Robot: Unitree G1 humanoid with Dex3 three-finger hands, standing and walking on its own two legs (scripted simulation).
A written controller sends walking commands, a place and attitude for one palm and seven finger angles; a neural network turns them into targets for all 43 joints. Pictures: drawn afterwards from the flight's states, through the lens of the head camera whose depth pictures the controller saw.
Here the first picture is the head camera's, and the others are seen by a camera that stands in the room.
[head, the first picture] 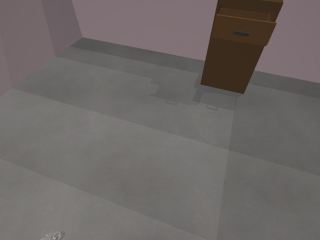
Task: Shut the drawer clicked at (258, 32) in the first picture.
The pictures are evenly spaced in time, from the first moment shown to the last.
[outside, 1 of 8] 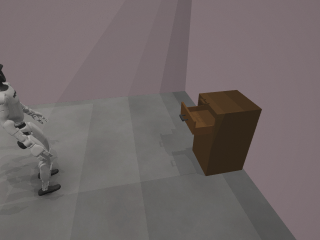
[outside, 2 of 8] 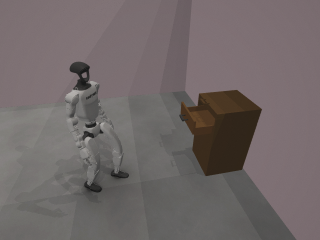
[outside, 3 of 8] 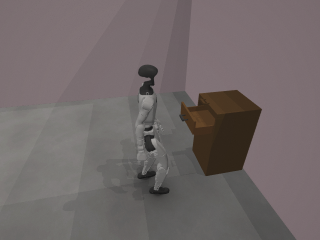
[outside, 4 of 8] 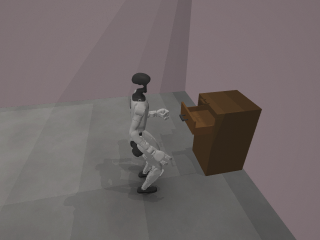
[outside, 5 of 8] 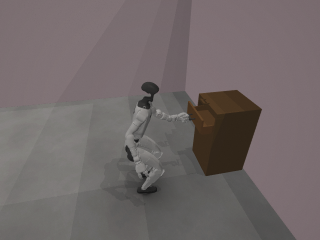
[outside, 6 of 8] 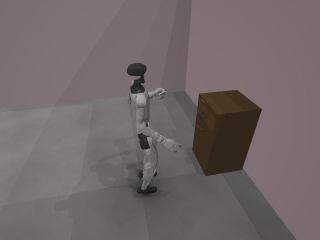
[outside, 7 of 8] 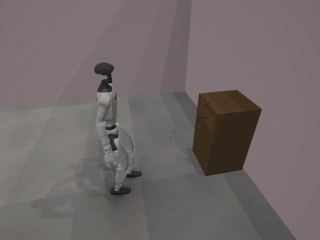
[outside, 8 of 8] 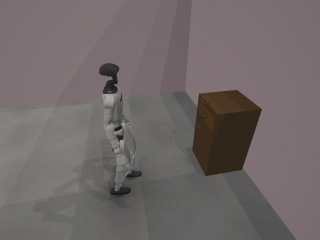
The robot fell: no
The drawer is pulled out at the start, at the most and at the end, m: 0.20 0.20 0.00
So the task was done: yes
